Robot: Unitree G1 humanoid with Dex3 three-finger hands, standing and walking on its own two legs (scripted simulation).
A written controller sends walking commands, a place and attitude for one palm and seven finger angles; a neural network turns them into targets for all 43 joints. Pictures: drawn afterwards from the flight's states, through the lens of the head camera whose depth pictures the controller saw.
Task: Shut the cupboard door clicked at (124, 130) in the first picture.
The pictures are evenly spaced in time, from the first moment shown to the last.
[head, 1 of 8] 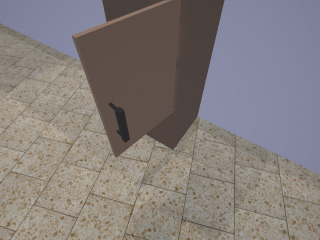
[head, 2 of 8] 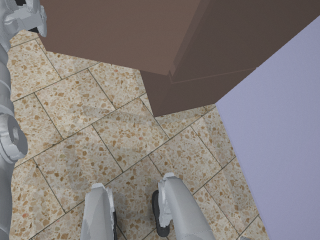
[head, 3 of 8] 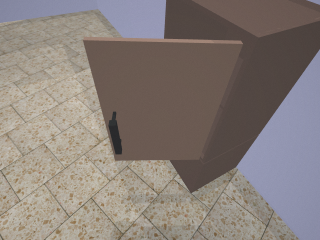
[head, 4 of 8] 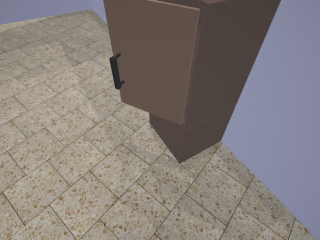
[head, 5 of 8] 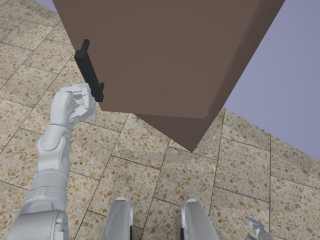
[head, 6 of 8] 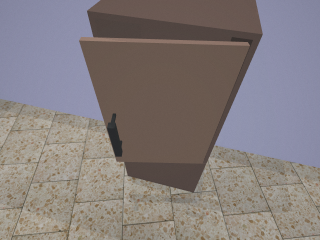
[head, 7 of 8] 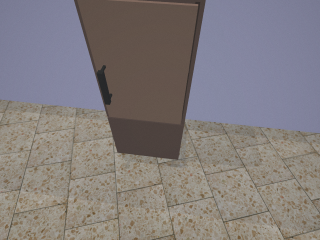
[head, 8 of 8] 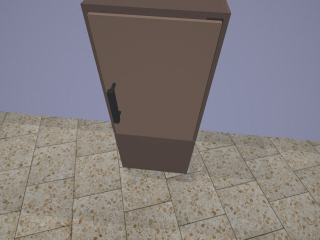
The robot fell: no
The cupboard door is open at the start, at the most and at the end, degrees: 80 80 0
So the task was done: yes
